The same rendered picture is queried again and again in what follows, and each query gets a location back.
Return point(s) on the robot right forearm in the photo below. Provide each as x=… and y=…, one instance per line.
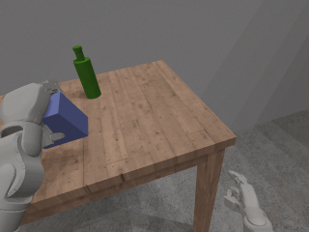
x=255, y=220

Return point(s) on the robot left hand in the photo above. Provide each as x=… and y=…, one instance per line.
x=29, y=104

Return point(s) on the sponge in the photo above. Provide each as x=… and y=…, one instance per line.
x=62, y=116

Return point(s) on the table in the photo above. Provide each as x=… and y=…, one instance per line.
x=146, y=124

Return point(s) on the robot left forearm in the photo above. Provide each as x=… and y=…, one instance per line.
x=21, y=171

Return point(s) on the robot right hand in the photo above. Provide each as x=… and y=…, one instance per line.
x=245, y=196

